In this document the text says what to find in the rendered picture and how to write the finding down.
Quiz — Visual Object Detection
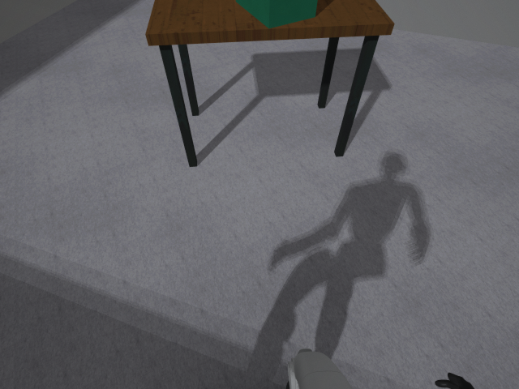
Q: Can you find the robot right hand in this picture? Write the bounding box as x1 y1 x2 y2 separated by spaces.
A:
435 373 474 389

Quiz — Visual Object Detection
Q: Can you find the robot right thigh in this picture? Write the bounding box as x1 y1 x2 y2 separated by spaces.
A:
288 352 353 389

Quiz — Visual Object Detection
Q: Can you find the table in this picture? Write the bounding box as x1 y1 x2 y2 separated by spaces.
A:
145 0 395 167

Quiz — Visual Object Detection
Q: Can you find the carton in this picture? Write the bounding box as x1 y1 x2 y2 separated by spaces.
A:
236 0 318 28

